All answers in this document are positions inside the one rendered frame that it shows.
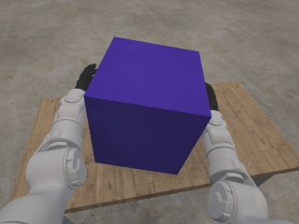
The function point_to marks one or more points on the robot right upper arm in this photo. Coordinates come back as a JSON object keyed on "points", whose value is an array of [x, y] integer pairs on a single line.
{"points": [[230, 202]]}

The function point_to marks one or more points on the robot right forearm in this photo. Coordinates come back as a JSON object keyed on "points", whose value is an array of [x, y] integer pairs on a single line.
{"points": [[221, 155]]}

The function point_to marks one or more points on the robot left upper arm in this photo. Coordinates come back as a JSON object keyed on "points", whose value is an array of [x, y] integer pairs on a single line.
{"points": [[52, 178]]}

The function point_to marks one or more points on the carton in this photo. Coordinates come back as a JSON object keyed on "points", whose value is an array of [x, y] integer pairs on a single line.
{"points": [[146, 106]]}

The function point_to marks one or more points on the table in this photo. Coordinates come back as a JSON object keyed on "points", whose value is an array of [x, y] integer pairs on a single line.
{"points": [[259, 145]]}

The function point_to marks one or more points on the left robot hand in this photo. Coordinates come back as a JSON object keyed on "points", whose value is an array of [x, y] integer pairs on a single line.
{"points": [[86, 77]]}

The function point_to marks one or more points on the right robot hand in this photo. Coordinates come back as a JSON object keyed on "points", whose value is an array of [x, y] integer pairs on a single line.
{"points": [[213, 104]]}

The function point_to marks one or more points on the robot left forearm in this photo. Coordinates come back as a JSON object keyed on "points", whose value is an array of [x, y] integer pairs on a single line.
{"points": [[68, 124]]}

